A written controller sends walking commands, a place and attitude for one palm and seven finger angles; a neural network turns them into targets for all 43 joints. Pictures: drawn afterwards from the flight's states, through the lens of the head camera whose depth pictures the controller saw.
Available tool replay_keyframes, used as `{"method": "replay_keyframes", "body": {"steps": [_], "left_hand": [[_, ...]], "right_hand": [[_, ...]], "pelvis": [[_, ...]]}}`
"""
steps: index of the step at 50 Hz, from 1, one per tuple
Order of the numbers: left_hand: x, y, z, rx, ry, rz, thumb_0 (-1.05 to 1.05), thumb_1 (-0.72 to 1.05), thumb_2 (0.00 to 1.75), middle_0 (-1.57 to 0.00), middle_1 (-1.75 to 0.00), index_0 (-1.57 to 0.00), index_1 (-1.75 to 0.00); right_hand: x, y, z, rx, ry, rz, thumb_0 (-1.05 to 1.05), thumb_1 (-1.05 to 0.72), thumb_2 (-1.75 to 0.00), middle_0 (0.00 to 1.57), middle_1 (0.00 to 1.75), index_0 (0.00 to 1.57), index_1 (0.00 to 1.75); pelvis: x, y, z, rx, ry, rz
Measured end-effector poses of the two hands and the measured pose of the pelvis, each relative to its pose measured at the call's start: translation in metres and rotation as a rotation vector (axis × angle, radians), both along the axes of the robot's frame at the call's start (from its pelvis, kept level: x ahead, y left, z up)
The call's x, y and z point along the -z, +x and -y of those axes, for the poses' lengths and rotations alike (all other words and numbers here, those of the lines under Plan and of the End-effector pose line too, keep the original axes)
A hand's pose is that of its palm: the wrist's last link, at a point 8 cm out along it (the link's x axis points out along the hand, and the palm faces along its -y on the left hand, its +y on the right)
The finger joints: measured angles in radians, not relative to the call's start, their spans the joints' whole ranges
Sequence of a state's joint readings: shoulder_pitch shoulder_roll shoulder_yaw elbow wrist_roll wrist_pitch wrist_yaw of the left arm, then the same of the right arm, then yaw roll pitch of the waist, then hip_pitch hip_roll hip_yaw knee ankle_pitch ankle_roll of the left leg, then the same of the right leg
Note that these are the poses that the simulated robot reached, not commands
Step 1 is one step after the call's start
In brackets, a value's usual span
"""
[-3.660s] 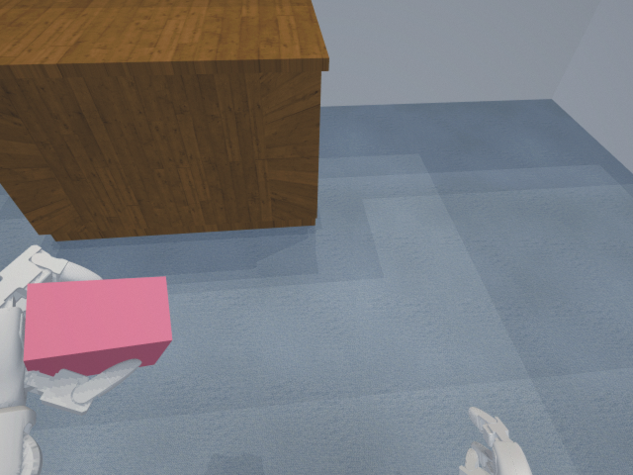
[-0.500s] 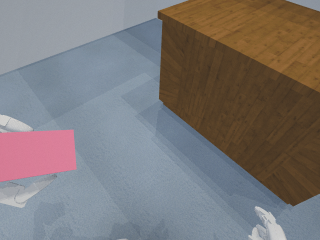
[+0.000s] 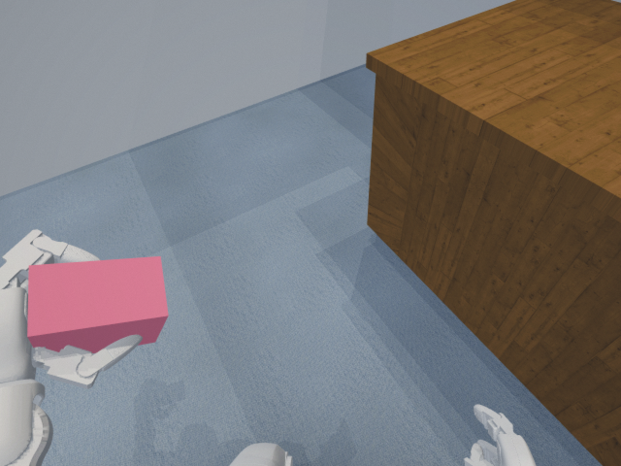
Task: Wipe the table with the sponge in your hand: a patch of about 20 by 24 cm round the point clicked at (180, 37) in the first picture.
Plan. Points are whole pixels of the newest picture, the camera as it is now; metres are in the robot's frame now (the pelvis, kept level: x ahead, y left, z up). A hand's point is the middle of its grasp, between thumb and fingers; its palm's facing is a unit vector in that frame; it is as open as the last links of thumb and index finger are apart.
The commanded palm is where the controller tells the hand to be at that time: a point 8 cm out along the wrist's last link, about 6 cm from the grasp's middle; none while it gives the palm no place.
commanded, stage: walk to a spot facing it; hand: left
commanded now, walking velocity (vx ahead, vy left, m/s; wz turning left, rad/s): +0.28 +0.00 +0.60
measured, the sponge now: (119, 307) +0.24 +0.21 +0.15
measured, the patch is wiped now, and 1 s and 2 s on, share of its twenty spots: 0.00 0.00 0.00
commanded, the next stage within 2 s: turn to face it in 0.36 s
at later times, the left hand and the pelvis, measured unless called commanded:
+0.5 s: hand (67, 246) +0.28 +0.27 +0.19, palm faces +0.53 -0.70 -0.48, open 10.5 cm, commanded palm +0.20 +0.30 +0.19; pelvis +0.11 -0.01 +0.00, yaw +13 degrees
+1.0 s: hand (196, 204) +0.34 +0.15 +0.19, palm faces +0.41 -0.79 -0.45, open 10.6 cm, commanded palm +0.28 +0.20 +0.19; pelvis +0.14 -0.09 +0.01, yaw +5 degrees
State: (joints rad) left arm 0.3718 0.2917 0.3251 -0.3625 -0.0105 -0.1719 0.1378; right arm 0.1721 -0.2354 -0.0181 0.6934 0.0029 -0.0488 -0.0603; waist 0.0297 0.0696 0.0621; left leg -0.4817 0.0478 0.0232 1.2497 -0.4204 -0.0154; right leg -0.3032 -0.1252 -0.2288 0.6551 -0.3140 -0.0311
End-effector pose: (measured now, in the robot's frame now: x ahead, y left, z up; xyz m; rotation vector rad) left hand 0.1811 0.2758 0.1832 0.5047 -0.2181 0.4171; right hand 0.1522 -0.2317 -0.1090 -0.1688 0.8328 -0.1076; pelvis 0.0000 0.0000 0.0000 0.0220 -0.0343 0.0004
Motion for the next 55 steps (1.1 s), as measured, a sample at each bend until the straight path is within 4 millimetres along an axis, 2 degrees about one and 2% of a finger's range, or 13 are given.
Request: {"method": "replay_keyframes", "body": {"steps": [3,6,11,17,21,26,30,33,36,42,45,49,55], "left_hand": [[0.006,0.011,0.012,0.025,-0.020,-0.060,-0.01,-0.52,1.00,-0.68,-1.36,-0.68,-1.36],[-0.005,0.021,0.019,0.068,0.019,-0.061,-0.01,-0.52,1.00,-0.68,-1.36,-0.68,-1.36],[-0.036,0.035,0.010,0.077,0.127,0.035,-0.01,-0.52,1.00,-0.68,-1.36,-0.68,-1.36],[-0.035,0.050,-0.023,0.010,0.179,0.146,-0.01,-0.52,1.00,-0.68,-1.37,-0.68,-1.36],[-0.023,0.062,-0.036,-0.046,0.145,0.100,-0.01,-0.52,1.00,-0.68,-1.37,-0.68,-1.36],[-0.029,0.049,-0.021,-0.105,0.109,0.053,-0.01,-0.52,1.00,-0.68,-1.37,-0.68,-1.37],[-0.040,0.034,0.002,-0.166,0.145,0.048,-0.01,-0.52,1.01,-0.67,-1.37,-0.68,-1.37],[-0.039,0.033,0.015,-0.241,0.176,0.065,-0.01,-0.52,1.01,-0.67,-1.37,-0.68,-1.37],[-0.027,0.047,0.021,-0.300,0.101,0.080,-0.01,-0.53,1.01,-0.67,-1.37,-0.68,-1.37],[-0.001,0.095,0.042,-0.222,-0.049,0.009,-0.01,-0.53,1.01,-0.67,-1.37,-0.68,-1.37],[-0.004,0.113,0.064,-0.096,-0.035,-0.003,-0.01,-0.53,1.01,-0.67,-1.37,-0.68,-1.37],[-0.021,0.121,0.084,0.043,0.041,0.034,-0.01,-0.53,1.01,-0.67,-1.37,-0.68,-1.37],[-0.035,0.118,0.084,0.095,0.121,0.073,-0.01,-0.53,1.02,-0.67,-1.37,-0.68,-1.37]], "right_hand": [[-0.016,0.015,0.025,0.014,-0.056,-0.006,0.01,-0.90,-0.90,0.20,0.30,0.20,0.29],[-0.032,0.031,0.040,0.012,-0.111,-0.009,0.01,-0.90,-0.90,0.20,0.30,0.20,0.29],[-0.045,0.065,0.042,-0.015,-0.168,-0.011,0.01,-0.91,-0.90,0.19,0.30,0.20,0.29],[-0.028,0.116,0.006,-0.031,-0.140,0.060,0.01,-0.91,-0.90,0.19,0.30,0.20,0.29],[-0.021,0.139,-0.038,-0.099,-0.009,0.057,0.01,-0.91,-0.90,0.19,0.30,0.20,0.29],[-0.024,0.161,-0.072,-0.224,0.092,0.050,0.01,-0.90,-0.90,0.20,0.30,0.20,0.29],[-0.019,0.182,-0.076,-0.308,0.131,0.057,0.01,-0.90,-0.90,0.20,0.30,0.21,0.30],[-0.009,0.203,-0.065,-0.342,0.141,0.082,0.01,-0.90,-0.90,0.20,0.30,0.21,0.30],[-0.005,0.222,-0.043,-0.349,0.108,0.096,0.01,-0.90,-0.90,0.20,0.30,0.21,0.30],[-0.035,0.236,0.022,-0.251,0.019,0.157,0.01,-0.90,-0.90,0.20,0.30,0.21,0.30],[-0.049,0.230,0.056,-0.185,-0.034,0.175,0.01,-0.90,-0.90,0.20,0.30,0.20,0.29],[-0.058,0.208,0.094,-0.104,-0.098,0.148,0.01,-0.90,-0.90,0.20,0.30,0.20,0.29],[-0.052,0.161,0.116,-0.017,-0.120,0.059,0.01,-0.91,-0.90,0.19,0.30,0.20,0.29]], "pelvis": [[-0.008,0.013,0.006,-0.025,0.010,-0.007],[-0.014,0.026,0.011,-0.054,0.019,-0.020],[-0.014,0.053,0.009,-0.093,0.021,-0.047],[0.012,0.086,-0.012,-0.123,0.005,-0.034],[0.007,0.098,-0.005,-0.179,-0.011,-0.020],[-0.004,0.115,0.009,-0.238,-0.030,-0.028],[-0.004,0.134,0.026,-0.248,-0.022,-0.026],[0.005,0.148,0.042,-0.233,-0.005,-0.008],[0.005,0.154,0.055,-0.240,0.000,0.007],[-0.008,0.154,0.074,-0.186,0.040,-0.011],[-0.011,0.151,0.082,-0.155,0.038,-0.031],[-0.011,0.146,0.088,-0.100,0.029,-0.063],[-0.009,0.133,0.088,-0.031,0.020,-0.086]]}}
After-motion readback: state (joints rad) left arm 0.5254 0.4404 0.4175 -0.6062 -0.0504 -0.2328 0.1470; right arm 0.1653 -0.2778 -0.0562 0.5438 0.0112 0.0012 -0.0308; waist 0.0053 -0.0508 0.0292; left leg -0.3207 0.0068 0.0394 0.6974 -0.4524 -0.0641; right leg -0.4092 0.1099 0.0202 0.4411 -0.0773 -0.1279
